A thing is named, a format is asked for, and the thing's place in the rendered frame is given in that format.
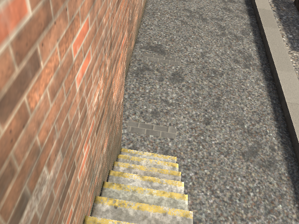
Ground stairs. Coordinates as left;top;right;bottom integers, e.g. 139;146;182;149
83;148;193;224

